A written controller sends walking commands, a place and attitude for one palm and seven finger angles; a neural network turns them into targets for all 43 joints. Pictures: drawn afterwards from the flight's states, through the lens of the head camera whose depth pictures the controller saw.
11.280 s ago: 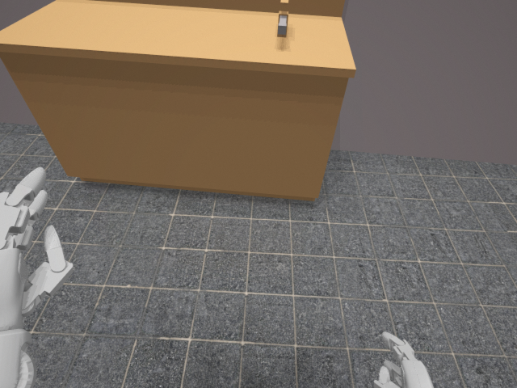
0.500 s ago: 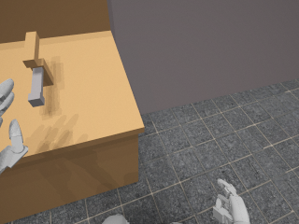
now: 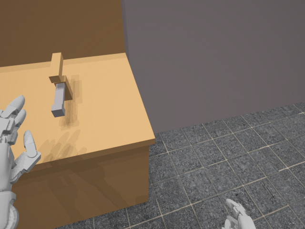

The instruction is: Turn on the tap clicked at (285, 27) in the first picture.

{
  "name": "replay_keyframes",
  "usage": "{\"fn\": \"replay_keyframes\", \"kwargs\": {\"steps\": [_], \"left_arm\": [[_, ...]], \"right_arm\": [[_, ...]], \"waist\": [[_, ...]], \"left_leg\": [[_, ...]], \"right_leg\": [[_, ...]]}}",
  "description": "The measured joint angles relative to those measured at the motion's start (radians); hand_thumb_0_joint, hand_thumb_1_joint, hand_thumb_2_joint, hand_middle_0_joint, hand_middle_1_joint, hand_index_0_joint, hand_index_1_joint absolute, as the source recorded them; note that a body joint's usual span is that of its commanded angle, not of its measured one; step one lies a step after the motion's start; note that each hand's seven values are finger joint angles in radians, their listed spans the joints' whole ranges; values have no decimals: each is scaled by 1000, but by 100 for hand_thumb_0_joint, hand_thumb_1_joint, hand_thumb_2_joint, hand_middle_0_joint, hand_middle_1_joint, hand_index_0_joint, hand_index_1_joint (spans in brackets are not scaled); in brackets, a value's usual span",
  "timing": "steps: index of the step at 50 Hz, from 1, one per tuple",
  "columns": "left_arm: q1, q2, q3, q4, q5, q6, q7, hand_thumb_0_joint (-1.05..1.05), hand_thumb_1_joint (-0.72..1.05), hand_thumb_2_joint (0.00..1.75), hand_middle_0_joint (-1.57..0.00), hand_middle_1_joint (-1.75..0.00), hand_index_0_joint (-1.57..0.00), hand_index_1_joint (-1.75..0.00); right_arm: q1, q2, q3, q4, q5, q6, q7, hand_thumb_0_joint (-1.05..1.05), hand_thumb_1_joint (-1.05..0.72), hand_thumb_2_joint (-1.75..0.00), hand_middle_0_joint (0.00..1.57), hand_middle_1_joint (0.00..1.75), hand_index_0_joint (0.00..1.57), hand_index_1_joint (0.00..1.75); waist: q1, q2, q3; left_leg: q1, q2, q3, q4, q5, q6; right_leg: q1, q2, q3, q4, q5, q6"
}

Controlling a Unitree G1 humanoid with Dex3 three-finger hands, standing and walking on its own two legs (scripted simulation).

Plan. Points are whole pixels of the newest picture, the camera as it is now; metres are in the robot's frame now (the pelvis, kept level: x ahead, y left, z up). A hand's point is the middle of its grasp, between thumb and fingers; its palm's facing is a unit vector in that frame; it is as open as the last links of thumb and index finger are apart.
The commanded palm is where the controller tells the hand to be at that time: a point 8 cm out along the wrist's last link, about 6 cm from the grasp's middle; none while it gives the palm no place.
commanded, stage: come to a stop and stand still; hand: left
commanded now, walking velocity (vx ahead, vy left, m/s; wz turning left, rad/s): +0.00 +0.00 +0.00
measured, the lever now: (58, 110) +0.40 +0.31 +0.08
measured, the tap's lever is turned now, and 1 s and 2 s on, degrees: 0 0 0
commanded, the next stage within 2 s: look again from close up in 0.32 s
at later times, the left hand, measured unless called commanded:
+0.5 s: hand (18, 120) +0.27 +0.29 +0.19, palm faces +0.49 -0.78 -0.38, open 7.4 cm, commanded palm +0.18 +0.28 +0.18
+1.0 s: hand (30, 141) +0.24 +0.27 +0.16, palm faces +0.38 -0.87 -0.31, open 7.4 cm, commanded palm +0.18 +0.30 +0.18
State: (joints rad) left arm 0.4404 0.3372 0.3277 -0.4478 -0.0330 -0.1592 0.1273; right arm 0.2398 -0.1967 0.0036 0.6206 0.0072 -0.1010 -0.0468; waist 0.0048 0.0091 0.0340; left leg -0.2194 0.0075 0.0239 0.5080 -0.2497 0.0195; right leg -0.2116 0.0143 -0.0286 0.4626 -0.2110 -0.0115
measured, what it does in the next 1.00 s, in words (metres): stands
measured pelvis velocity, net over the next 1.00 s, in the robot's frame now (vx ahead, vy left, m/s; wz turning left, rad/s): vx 0.01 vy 0.03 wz -0.03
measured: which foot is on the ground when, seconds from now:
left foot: down 0.00-1.00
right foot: down 0.00-1.00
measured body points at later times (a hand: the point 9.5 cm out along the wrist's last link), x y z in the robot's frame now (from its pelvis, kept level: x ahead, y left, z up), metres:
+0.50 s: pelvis +0.02 +0.01 +0.00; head +0.04 +0.02 +0.45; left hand +0.24 +0.33 +0.21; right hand +0.20 -0.21 -0.08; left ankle +0.02 +0.11 -0.74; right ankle +0.03 -0.11 -0.74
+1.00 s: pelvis +0.01 +0.03 +0.00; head +0.02 +0.05 +0.45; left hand +0.22 +0.31 +0.18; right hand +0.19 -0.19 -0.07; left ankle +0.02 +0.11 -0.74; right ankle +0.03 -0.11 -0.74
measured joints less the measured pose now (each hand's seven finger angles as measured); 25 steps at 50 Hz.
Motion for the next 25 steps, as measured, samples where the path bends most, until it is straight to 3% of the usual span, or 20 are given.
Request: {"fn": "replay_keyframes", "kwargs": {"steps": [19, 21, 22, 25], "left_arm": [[0, 7, -5, -12, -13, 8, 7, 2, 89, 90, -21, -30, -21, -30], [-126, 86, 38, 40, 40, -18, -38, 2, 89, 90, -21, -30, -22, -30], [-194, 115, 69, 90, 31, -43, -46, 2, 89, 90, -21, -30, -22, -30], [-266, 102, 126, 140, -3, -48, -28, 2, 89, 90, -21, -30, -22, -30]], "right_arm": [[-43, -2, 2, -38, 1, 30, 2, 1, -90, -90, 20, 30, 20, 30], [-26, 5, -7, -33, -13, -3, 0, 1, -90, -90, 20, 30, 20, 30], [-33, 9, -5, -22, -7, -9, 9, 1, -90, -90, 20, 30, 20, 30], [-55, 4, 3, -27, 3, -19, 42, 1, -90, -90, 20, 30, 20, 30]], "waist": [[10, -6, 12], [49, -16, 20], [63, -29, 27], [55, -25, 34]], "left_leg": [[31, -6, -2, -35, -13, 5], [2, -1, -7, -14, -16, 3], [1, -3, -2, -20, -12, 1], [0, 0, 20, -23, -3, 10]], "right_leg": [[39, -4, -1, -49, -8, 8], [18, 0, -7, -41, -7, 6], [6, -2, -2, -31, -7, 3], [-7, 0, 18, -23, -1, 7]]}}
